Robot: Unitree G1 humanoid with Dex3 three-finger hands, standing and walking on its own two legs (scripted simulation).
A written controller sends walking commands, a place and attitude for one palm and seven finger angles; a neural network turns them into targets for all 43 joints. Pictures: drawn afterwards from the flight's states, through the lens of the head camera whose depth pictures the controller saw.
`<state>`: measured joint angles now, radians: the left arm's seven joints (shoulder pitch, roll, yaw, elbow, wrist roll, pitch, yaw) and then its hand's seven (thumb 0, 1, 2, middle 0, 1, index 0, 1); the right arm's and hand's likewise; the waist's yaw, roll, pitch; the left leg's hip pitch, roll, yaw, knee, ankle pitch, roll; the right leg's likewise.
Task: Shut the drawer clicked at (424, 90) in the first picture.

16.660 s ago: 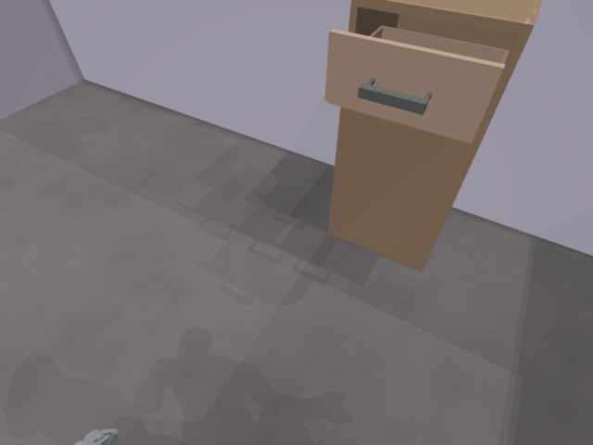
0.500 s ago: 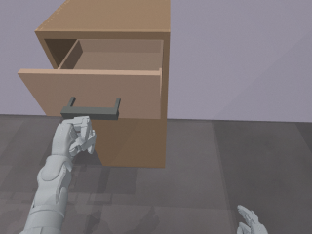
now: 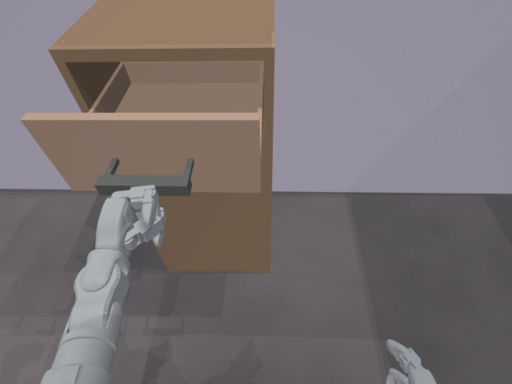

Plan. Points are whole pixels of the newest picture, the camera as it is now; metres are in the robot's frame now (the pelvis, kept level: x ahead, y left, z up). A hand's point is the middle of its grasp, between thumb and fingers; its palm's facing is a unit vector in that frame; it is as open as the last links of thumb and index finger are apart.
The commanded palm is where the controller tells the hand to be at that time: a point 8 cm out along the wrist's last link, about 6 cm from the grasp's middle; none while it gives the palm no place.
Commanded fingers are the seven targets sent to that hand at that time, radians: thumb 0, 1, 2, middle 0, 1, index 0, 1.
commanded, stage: push the drawer shut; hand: left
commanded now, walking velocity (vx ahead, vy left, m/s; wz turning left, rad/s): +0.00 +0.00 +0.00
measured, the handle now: (148, 174) +0.44 +0.21 +0.09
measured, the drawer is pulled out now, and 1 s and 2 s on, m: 0.18 0.09 0.00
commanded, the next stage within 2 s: pull the fist back off the drawer in 2.00 s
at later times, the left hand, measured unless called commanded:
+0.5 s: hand (158, 203) +0.38 +0.17 +0.08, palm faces +0.00 -1.00 -0.05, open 2.7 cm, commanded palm +0.38 +0.22 +0.09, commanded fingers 0.00 0.90 0.90 -1.40 -1.60 -1.40 -1.60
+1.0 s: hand (167, 170) +0.45 +0.17 +0.09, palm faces -0.02 -1.00 -0.03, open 2.8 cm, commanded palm +0.44 +0.22 +0.09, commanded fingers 0.00 0.90 0.90 -1.40 -1.60 -1.40 -1.60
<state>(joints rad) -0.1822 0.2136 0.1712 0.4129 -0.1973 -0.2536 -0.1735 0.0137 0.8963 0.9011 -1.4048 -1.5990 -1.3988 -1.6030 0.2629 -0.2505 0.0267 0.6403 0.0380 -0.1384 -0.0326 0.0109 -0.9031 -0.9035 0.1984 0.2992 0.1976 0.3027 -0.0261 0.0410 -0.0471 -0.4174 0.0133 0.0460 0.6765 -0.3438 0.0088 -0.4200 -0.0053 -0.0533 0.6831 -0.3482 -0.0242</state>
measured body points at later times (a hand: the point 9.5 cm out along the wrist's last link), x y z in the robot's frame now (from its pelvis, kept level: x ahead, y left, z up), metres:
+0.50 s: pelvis -0.02 +0.00 -0.01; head +0.03 -0.01 +0.44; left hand +0.37 +0.23 +0.09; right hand +0.10 -0.25 -0.12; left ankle +0.00 +0.11 -0.72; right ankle +0.00 -0.10 -0.72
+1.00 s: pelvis -0.03 +0.00 -0.02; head +0.05 +0.00 +0.42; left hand +0.44 +0.23 +0.09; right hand +0.00 -0.26 -0.14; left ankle +0.00 +0.11 -0.72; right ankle +0.00 -0.10 -0.72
